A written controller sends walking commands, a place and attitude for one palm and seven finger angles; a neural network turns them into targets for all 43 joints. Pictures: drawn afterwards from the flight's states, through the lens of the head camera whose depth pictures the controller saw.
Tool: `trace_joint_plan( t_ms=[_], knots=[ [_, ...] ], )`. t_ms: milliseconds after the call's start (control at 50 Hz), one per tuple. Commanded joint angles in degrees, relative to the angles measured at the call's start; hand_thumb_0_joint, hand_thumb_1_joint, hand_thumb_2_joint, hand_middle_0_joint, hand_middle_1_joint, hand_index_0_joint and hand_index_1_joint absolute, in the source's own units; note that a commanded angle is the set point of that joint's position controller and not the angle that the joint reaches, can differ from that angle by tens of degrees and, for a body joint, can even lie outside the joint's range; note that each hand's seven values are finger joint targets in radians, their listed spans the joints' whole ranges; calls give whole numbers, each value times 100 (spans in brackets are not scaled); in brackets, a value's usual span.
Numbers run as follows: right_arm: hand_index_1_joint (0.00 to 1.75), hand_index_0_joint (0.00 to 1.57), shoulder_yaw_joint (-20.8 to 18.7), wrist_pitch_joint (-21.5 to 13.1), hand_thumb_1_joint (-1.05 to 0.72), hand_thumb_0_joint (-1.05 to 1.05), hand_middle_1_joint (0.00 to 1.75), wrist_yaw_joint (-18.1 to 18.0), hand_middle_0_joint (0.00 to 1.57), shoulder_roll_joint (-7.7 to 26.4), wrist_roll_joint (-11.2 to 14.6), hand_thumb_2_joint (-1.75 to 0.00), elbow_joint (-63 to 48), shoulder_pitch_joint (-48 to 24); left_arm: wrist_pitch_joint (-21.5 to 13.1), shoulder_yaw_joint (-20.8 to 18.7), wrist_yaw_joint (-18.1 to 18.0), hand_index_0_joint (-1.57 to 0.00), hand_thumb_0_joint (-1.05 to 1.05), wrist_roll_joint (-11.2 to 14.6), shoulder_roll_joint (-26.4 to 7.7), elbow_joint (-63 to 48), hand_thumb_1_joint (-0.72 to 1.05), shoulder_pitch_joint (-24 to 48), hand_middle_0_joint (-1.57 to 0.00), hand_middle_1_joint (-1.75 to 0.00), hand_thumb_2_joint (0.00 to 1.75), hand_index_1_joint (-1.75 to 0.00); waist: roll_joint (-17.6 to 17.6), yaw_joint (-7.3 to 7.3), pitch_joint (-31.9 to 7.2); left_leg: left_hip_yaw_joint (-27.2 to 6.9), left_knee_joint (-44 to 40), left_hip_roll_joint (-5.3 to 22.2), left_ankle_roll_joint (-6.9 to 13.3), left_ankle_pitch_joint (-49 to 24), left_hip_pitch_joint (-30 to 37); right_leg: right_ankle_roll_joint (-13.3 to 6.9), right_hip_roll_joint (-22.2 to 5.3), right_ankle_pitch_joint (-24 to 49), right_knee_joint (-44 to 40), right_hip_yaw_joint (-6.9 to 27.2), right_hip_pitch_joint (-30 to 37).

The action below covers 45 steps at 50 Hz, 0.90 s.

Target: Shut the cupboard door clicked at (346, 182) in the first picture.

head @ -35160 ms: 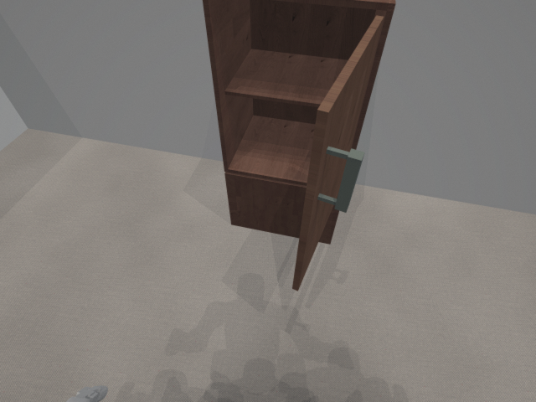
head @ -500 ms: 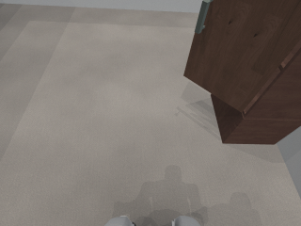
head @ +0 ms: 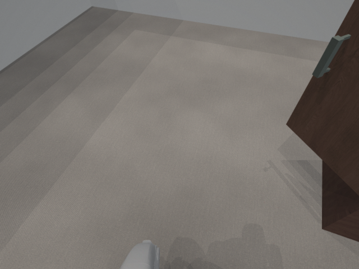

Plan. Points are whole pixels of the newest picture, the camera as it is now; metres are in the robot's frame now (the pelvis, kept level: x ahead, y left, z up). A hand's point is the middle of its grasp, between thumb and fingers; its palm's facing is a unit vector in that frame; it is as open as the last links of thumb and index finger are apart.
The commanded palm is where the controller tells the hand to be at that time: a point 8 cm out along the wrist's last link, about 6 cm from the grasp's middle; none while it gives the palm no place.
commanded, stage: walk to a spot facing it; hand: left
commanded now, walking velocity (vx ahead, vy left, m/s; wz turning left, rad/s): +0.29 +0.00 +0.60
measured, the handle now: (331, 56) +0.76 -0.50 +0.02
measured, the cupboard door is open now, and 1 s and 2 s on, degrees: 47 47 47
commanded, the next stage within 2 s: turn to face it in 0.40 s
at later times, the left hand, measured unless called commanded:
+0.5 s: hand (93, 228) +0.24 +0.26 -0.16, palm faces +0.27 -0.94 -0.22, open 7.4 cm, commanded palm none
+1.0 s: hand (113, 201) +0.32 +0.22 -0.18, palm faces +0.20 -0.95 -0.23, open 7.3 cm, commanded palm none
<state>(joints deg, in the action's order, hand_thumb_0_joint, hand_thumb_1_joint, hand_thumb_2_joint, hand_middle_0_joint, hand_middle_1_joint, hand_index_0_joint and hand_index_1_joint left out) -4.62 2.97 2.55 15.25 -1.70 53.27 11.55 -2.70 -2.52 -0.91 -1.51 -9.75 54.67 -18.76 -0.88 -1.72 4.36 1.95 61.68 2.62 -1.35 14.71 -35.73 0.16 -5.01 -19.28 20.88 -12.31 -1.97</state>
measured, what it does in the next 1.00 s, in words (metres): walks ahead: left foot, then right foot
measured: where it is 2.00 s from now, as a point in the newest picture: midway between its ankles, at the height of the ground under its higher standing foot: (178, 238)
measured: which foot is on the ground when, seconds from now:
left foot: up 0.00-0.18, down 0.20-0.64, up 0.66-1.00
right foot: down 0.00-0.18, up 0.20-0.62, down 0.64-1.00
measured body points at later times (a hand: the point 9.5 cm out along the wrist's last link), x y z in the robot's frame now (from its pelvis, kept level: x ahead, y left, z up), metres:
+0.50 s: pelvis +0.18 +0.04 -0.01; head +0.22 +0.05 +0.44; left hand +0.23 +0.31 -0.14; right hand +0.29 -0.18 -0.15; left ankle +0.14 +0.12 -0.74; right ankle +0.31 -0.10 -0.69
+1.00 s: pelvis +0.32 +0.03 -0.01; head +0.36 +0.04 +0.44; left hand +0.31 +0.27 -0.16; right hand +0.43 -0.19 -0.15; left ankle +0.30 +0.15 -0.72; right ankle +0.37 -0.06 -0.74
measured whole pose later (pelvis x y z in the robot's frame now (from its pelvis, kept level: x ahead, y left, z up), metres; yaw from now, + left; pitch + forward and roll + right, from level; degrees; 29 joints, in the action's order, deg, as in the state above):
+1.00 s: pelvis +0.32 +0.03 -0.01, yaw +7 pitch +1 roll +0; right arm -2.0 1.8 -1.5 9.6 -0.3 54.0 9.1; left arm 1.7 -4.4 -1.0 -1.3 -10.5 55.7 -14.1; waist 0.4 1.4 4.6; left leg 0.4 43.8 1.3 -3.0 23.4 -22.2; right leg -2.6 3.4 -9.7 25.6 2.1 -17.1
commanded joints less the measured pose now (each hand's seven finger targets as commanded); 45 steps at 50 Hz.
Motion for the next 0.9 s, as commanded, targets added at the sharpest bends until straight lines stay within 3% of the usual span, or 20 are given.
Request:
trace_joint_plan(
  t_ms=[0,40,100,120,140,160,180,200,260,340,460,520,580,600,620,640,660,720,760,880],
  knots=[
    [30,20,145,-197,-90,0,30,95,20,-81,16,-90,-751,-1154,-131,-218,-61,-20,0,-37,-959,-52,90,-862,-20,-30,90,-30,1024,446,172,404,-1051,8,152,-40,-692,-430,-1343,3860,-400,310,861],
    [30,20,175,-227,-90,0,30,122,20,-72,10,-90,-815,-1340,-134,-231,-52,-20,0,-37,-1039,-24,90,-931,-20,-30,90,-30,1053,448,224,591,-1726,-84,253,39,-316,-446,-1421,4244,-281,175,864],
    [30,20,143,-291,-90,0,30,67,20,75,7,-90,-709,-721,-140,-284,-29,-20,0,-11,-1316,-87,90,-756,-20,-30,90,-30,1119,98,-209,1011,-2177,-543,535,386,1000,-419,-1511,5719,619,-160,711],
    [30,20,89,-309,-90,0,30,35,20,251,-15,-90,-592,-245,-125,-294,-18,-20,0,2,-1360,-88,90,-711,-20,-30,90,-30,1025,-149,-484,995,-2458,-647,626,323,1884,-312,-1455,5572,1390,-339,343],
    [30,20,1,-332,-90,0,30,-17,20,528,-44,-90,-435,586,-118,-288,8,-20,0,46,-1426,-188,90,-554,-20,-30,90,-30,781,-621,-1019,777,-3018,-546,764,-156,3339,-161,-1372,4676,2681,-453,-462],
    [30,20,-175,-366,-90,0,30,-97,20,1257,-108,-90,-296,1309,-106,-280,102,-20,0,91,-1168,-379,90,-618,-20,-30,90,-30,-415,-878,-1747,-1326,-3216,904,1384,-558,5064,129,-705,1383,4571,-354,-2234],
    [30,20,-289,-374,-90,0,30,-165,20,1790,-7,-90,-208,1664,-98,-214,137,-20,0,108,-944,-764,90,-136,-20,-30,90,-30,-966,-938,-1951,-3314,-3856,2200,1989,-1496,5456,211,-103,-1456,5844,376,-3612],
    [30,20,-244,-377,-90,0,30,-179,20,1683,43,-90,-199,1526,-76,-277,79,-20,0,80,-1018,-922,90,141,-20,-30,90,-30,-100,-787,-1629,-3045,-4067,2370,1929,-767,4688,118,-280,-1248,5978,978,-3740],
    [30,20,-5,-501,-90,0,30,-297,20,823,9,-90,-518,278,82,-295,127,-20,0,-36,-782,-658,90,221,-20,-30,90,-30,-493,-201,-314,-2048,-4742,1467,1314,555,2427,207,-591,-338,5236,1285,-3440],
    [30,20,40,-590,-90,0,30,-292,20,688,35,-90,-419,62,227,-297,191,-20,0,-60,-633,-520,90,-55,-20,-30,90,-30,-491,180,-345,-1313,-4835,919,1259,-197,2027,359,-381,320,4251,1141,-3066],
    [30,20,-46,-554,-90,0,30,-265,20,620,36,-90,-253,323,246,-295,211,-20,0,-7,-713,-936,90,939,-20,-30,90,-30,-480,91,-83,-1298,-4826,786,1259,-545,2110,474,-174,936,2691,1086,-2907],
    [30,20,-29,-528,-90,0,30,-330,20,466,19,-90,-111,510,185,-201,186,-20,0,-13,-574,-907,90,890,-20,-30,90,-30,-516,105,-234,-1026,-4295,798,1154,-1476,2489,352,109,1031,1861,883,-2338],
    [30,20,47,-506,-90,0,30,-381,20,236,52,-90,104,651,83,-179,124,-20,0,-12,-653,-509,90,36,-20,-30,90,-30,-143,458,-585,-670,-3330,521,730,-1274,2159,116,196,1598,718,986,-484],
    [30,20,89,-524,-90,0,30,-347,20,22,85,-90,178,868,15,-233,81,-20,0,-40,-993,-325,90,-410,-20,-30,90,-30,633,608,-847,-318,-2369,123,476,-319,1575,-107,-415,2254,523,1769,423],
    [30,20,116,-532,-90,0,30,-315,20,-198,98,-90,149,1252,-27,-278,33,-20,0,-59,-1379,-207,90,-732,-20,-30,90,-30,1678,558,-1096,171,-1049,-604,249,1593,940,-689,-1568,3573,119,3215,947],
    [30,20,125,-436,-90,0,30,-397,20,-75,101,-90,186,1334,-38,-236,13,-20,0,35,-1331,-177,90,-602,-20,-30,90,-30,1664,446,-1141,-173,-402,-353,165,2347,1079,-1179,-1890,3666,-244,3659,456],
    [30,20,127,-395,-90,0,30,-415,20,-37,90,-90,205,1196,-9,-218,-12,-20,0,32,-1195,-225,90,-149,-20,-30,90,-30,1919,343,-934,-308,-83,-199,119,2139,977,-1355,-1753,3433,-416,3754,66],
    [30,20,198,-320,-90,0,30,-399,20,-173,98,-90,242,666,124,-227,-68,-20,0,24,-894,-299,90,441,-20,-30,90,-30,620,203,-593,-199,-300,45,11,1368,1119,-1281,-1170,3632,-293,2732,-684],
    [30,20,214,-233,-90,0,30,-394,20,-269,84,-90,233,723,137,-251,-51,-20,0,17,-890,-270,90,462,-20,-30,90,-30,631,126,-836,-76,-599,-22,-78,1081,1235,-1125,-910,3784,-260,2406,-681],
    [30,20,145,-175,-90,0,30,-431,20,-195,101,-90,-82,298,237,-385,-55,-20,0,1,-1008,-271,90,358,-20,-30,90,-30,691,219,-1000,-141,-1276,-111,-177,883,1032,-1158,-790,3333,-190,2816,-395]
  ],
)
